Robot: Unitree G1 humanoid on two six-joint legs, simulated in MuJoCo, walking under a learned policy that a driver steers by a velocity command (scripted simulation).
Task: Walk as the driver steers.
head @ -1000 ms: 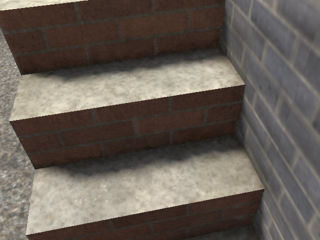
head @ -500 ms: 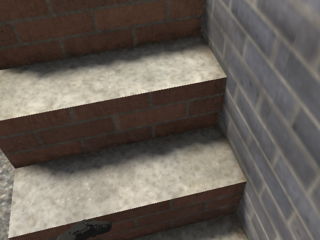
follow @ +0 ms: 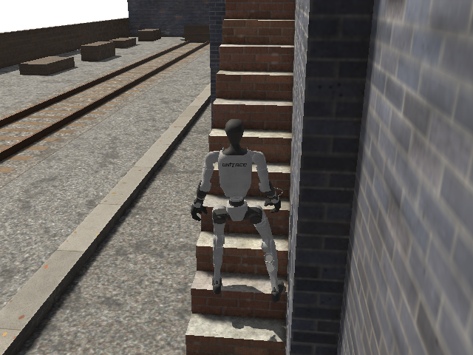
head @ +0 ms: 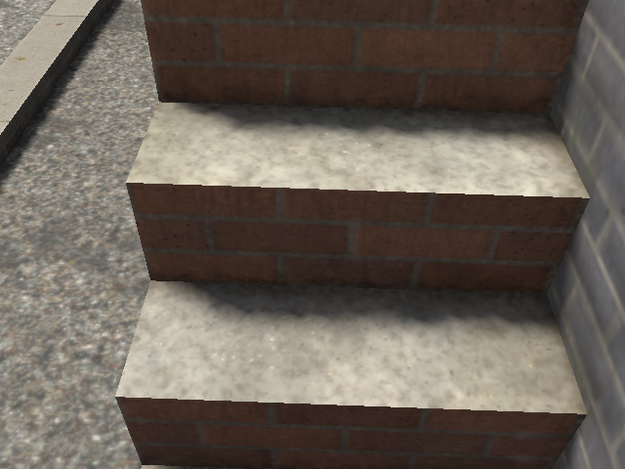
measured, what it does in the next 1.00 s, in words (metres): goes down, backwards, turning right: right foot 0.23 m lower, then left foot 0.24 m higher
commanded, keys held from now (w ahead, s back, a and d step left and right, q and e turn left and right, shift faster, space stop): w+q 0.06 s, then w+e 0.32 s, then e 0.46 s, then w+e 0.12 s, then w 0.04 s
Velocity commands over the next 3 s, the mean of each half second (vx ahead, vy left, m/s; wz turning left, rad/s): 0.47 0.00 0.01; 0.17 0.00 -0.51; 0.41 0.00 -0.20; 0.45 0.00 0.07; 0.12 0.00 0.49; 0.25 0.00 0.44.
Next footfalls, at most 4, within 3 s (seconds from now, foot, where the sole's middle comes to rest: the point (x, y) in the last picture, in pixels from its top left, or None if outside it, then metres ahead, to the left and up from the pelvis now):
0.64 right None -0.16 -0.01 -0.93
0.80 left None -0.01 0.15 -0.69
1.22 left None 0.12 0.19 -0.72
1.80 right None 0.11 -0.13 -0.72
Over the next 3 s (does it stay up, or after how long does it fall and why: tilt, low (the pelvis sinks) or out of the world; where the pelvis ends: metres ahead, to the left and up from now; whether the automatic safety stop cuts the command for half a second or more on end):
stays up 0.26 -0.11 0.22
